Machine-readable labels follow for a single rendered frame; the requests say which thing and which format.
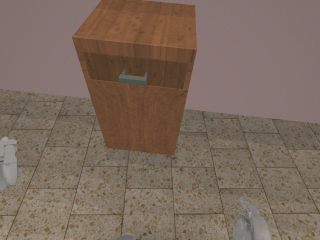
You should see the drawer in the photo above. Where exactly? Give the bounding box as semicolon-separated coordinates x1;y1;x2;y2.
82;51;188;89

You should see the left robot hand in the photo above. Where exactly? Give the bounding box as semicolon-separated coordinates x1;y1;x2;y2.
0;136;22;191

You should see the handle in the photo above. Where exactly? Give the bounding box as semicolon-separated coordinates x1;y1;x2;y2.
119;70;148;86

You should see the cabinet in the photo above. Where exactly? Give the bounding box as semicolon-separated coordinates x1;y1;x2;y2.
72;0;197;156

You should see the robot left shin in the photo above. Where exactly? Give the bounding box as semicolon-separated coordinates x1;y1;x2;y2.
124;233;135;238

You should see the right robot hand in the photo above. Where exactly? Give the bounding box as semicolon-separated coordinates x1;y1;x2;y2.
233;197;272;240

